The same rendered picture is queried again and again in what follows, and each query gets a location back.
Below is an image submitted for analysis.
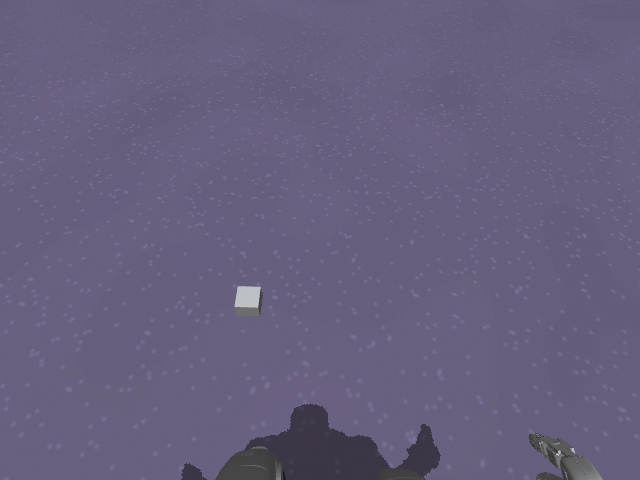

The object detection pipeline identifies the small box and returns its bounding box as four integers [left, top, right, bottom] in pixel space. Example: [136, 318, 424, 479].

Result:
[234, 286, 262, 316]

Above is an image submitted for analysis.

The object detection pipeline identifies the right robot hand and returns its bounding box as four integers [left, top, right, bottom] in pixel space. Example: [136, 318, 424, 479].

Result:
[529, 433, 604, 480]

